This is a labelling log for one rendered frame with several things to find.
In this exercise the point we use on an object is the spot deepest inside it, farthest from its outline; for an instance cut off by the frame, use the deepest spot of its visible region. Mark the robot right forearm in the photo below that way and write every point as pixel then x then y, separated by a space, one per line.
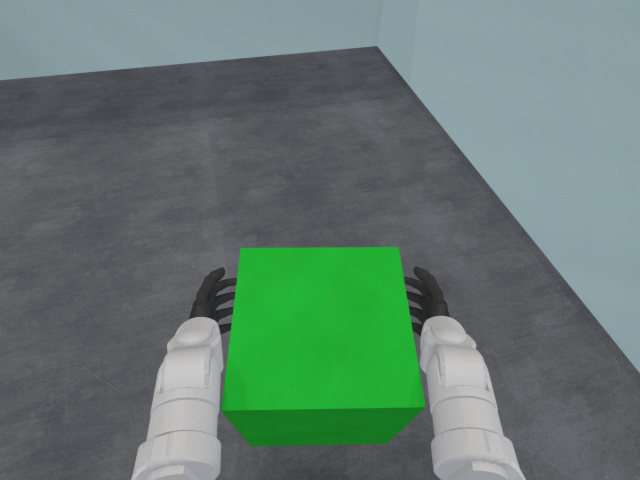
pixel 469 443

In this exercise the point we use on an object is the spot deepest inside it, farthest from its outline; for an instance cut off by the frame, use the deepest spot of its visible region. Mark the left robot hand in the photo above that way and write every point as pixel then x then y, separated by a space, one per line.
pixel 206 300

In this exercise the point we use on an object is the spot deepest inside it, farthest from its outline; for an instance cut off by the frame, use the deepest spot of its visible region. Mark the robot left forearm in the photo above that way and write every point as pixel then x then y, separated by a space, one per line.
pixel 182 439

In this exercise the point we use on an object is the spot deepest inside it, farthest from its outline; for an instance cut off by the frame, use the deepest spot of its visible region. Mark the right robot hand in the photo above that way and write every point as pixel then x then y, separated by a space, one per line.
pixel 431 300

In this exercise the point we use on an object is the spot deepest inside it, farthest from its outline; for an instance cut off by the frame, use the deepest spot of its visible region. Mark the carton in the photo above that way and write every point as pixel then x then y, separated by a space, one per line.
pixel 321 348

